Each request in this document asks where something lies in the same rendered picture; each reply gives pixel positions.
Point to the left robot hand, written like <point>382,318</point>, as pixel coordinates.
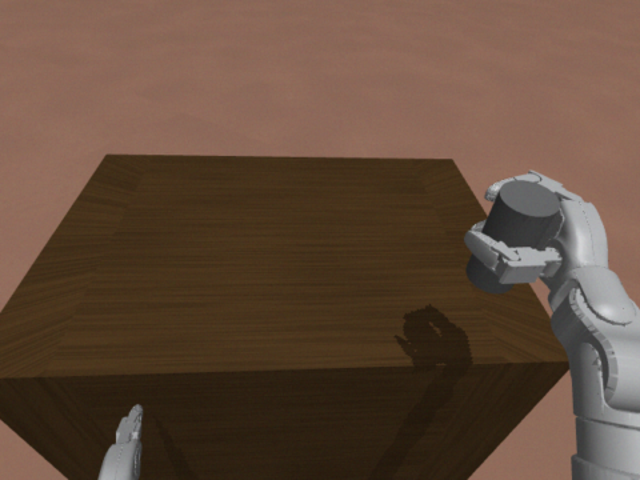
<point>122,460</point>

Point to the right robot hand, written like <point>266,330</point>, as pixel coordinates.
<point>575,238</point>

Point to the right robot arm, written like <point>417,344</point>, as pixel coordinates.
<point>599,327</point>

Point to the can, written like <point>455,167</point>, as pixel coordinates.
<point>520,216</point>

